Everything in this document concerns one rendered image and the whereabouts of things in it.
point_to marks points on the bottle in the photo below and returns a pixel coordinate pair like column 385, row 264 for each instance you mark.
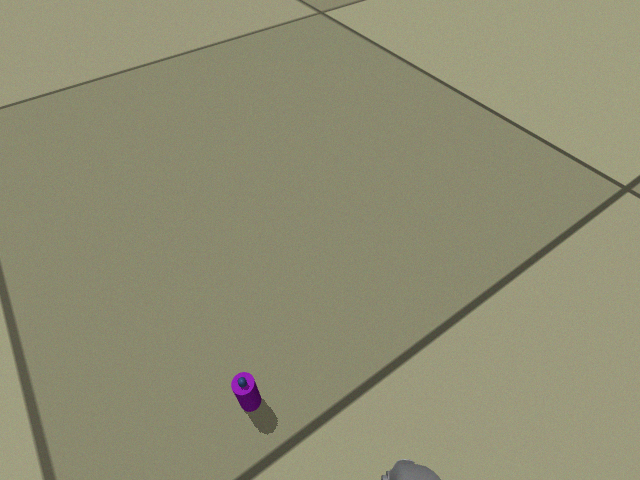
column 246, row 391

